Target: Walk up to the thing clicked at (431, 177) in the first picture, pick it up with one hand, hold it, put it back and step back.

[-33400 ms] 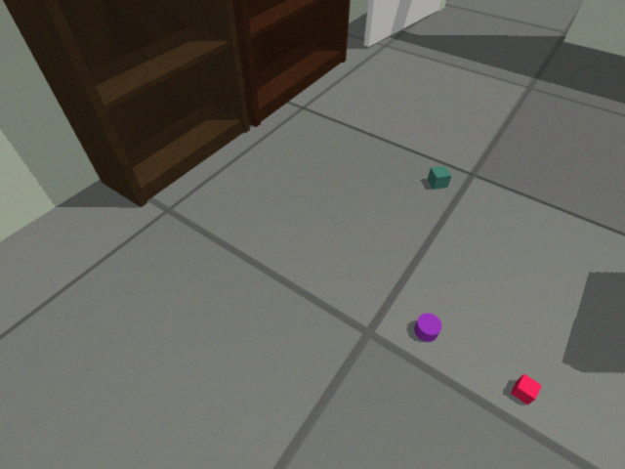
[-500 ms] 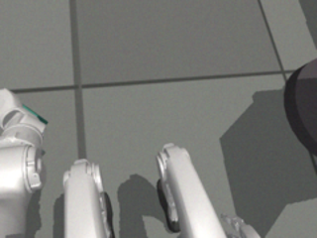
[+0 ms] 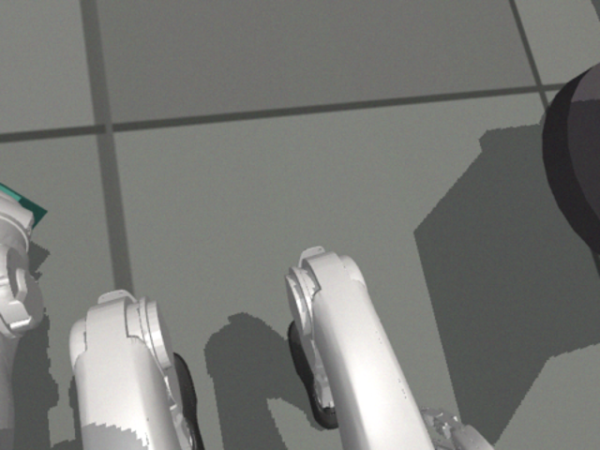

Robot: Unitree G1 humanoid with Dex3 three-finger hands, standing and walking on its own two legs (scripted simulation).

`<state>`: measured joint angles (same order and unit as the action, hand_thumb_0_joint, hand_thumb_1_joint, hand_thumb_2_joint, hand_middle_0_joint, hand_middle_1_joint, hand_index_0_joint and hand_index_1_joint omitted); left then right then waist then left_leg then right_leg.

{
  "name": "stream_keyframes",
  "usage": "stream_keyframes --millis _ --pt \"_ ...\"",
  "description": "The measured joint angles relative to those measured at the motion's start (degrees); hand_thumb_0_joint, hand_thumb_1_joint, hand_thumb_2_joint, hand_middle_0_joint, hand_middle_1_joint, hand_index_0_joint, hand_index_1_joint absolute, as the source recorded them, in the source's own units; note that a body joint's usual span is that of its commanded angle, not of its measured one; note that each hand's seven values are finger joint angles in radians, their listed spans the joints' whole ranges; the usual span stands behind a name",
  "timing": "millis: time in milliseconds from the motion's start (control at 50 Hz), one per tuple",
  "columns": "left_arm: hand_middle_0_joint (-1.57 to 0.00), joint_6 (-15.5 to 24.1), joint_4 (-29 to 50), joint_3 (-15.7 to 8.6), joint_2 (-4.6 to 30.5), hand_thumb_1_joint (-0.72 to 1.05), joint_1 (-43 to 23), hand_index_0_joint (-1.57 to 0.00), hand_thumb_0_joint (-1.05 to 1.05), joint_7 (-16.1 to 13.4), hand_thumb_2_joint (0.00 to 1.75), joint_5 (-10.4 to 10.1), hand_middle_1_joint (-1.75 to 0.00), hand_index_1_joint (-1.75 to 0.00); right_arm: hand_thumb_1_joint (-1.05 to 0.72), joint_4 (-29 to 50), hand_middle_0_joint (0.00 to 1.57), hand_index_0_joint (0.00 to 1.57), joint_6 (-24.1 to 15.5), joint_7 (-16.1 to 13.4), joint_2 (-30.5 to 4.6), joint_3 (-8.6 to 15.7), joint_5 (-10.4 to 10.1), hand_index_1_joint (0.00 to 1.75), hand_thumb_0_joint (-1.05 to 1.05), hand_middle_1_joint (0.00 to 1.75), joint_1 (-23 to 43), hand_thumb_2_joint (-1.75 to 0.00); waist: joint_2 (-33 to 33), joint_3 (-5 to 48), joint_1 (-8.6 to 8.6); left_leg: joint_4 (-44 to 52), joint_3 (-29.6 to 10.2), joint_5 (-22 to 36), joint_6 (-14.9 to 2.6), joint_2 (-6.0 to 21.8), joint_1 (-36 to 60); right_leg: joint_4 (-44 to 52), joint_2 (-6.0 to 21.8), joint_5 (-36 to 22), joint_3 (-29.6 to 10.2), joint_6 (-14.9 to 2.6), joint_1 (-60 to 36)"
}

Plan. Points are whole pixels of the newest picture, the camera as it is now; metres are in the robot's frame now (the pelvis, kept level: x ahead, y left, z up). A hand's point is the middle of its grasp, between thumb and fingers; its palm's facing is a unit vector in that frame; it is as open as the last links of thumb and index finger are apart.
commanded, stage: crouch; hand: left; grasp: from above
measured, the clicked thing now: out of the picture +0.47 +0.32 -0.18
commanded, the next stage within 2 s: lower in 0.26 s
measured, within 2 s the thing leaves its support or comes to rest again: neither
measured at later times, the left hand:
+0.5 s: hand out of the picture +0.47 +0.31 -0.18, palm faces -0.25 -0.34 -0.91, open 9.9 cm
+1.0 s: hand (15, 210) +0.48 +0.31 -0.22, palm faces -0.25 -0.35 -0.90, open 9.9 cm
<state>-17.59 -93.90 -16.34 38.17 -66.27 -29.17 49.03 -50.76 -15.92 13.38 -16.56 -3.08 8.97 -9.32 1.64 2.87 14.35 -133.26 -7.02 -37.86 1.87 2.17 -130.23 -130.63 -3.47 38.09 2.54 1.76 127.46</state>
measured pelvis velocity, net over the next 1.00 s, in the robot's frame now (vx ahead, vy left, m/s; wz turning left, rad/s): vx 0.01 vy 0.01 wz -0.08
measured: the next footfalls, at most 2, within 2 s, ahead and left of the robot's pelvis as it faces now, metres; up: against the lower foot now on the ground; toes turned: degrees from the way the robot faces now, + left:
none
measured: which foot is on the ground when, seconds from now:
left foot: down 0.00-1.00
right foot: down 0.00-1.00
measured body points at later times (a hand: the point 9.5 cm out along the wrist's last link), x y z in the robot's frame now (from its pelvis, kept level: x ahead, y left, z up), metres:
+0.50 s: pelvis +0.00 +0.00 -0.03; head +0.25 +0.04 +0.34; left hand +0.48 +0.33 -0.13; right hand +0.01 -0.25 -0.13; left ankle +0.09 +0.14 -0.31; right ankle +0.10 -0.12 -0.31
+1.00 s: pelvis +0.01 +0.01 -0.04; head +0.28 +0.06 +0.32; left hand +0.49 +0.32 -0.17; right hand +0.01 -0.25 -0.13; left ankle +0.09 +0.14 -0.31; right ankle +0.10 -0.12 -0.31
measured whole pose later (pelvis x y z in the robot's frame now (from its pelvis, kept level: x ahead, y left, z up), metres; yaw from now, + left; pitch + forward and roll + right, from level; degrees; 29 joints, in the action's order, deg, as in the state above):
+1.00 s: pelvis +0.01 +0.01 -0.04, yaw -4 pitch +32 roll -9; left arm -13.9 -98.2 -18.7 47.1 -67.4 -33.6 50.5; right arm -47.6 -17.8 17.5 -18.6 -9.1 11.1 -8.7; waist -1.5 -4.6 17.9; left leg -142.0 -11.2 -39.7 1.4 2.1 -135.4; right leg -136.0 -4.6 38.6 5.7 3.1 130.8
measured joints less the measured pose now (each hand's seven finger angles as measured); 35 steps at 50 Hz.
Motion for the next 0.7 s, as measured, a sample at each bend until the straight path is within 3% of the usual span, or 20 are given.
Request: stream_keyframes --millis 320,560,700 --pt "-0.70 0.86 -1.28 -2.21 2.99 0.04 -0.67 -0.75 0.00 -1.26 0.42 0.60 -0.48 -0.43 -0.91 0.84 0.20 0.19 -0.43 1.51 -0.62 -2.03 0.74 0.30 0.00 0.30 -0.48 -0.90 -0.11 -2.04 0.67 -4.91 -1.34 -0.39 -0.11 -0.22 -3.48 -3.97 -0.38 0.08 0.89 0.57 2.93" --pt "-0.70 1.97 -2.66 -0.70 5.05 0.03 -0.82 -0.76 0.00 -0.54 0.42 1.37 -0.48 -0.43 -0.91 1.70 0.20 0.19 -0.92 2.30 -1.71 -3.08 0.78 0.30 0.00 0.30 -0.97 -0.90 -1.04 -3.17 1.38 -6.45 -2.21 -1.10 -0.31 -0.34 -4.38 -4.70 -0.48 0.67 1.60 0.86 3.19" --pt "-0.71 3.04 -2.82 -2.13 5.83 0.03 -0.36 -0.76 0.00 -2.70 0.42 2.32 -0.48 -0.43 -0.91 2.57 0.20 0.19 -1.17 2.86 -2.07 -3.98 1.24 0.30 0.00 0.30 -0.92 -0.90 -2.43 -4.69 1.94 -7.48 -2.84 -1.18 0.00 -0.52 -4.87 -5.48 -0.49 0.64 2.10 0.67 3.55"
